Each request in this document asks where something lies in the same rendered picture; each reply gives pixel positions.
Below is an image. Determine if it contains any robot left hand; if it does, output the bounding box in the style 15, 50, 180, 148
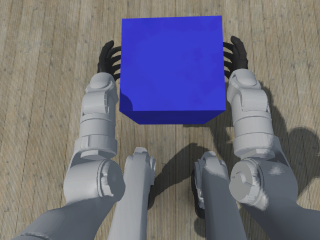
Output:
97, 40, 121, 81

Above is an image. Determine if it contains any right robot upper arm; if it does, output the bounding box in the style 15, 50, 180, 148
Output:
229, 158, 320, 240

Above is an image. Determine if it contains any carton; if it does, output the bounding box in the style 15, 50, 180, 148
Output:
119, 15, 226, 125

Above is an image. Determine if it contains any left robot upper arm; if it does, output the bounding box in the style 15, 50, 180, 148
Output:
11, 159, 126, 240

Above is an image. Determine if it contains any right robot shin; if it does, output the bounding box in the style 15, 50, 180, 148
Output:
197, 151, 228, 208

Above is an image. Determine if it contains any right robot forearm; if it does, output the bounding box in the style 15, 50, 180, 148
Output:
225, 68, 298, 186

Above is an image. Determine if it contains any robot right hand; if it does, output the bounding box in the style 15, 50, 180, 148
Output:
223, 36, 248, 79

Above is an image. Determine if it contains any left robot forearm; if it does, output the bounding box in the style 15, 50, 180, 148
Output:
63, 72, 119, 196

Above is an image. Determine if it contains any robot right thigh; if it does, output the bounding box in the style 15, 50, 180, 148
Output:
194, 156, 247, 240

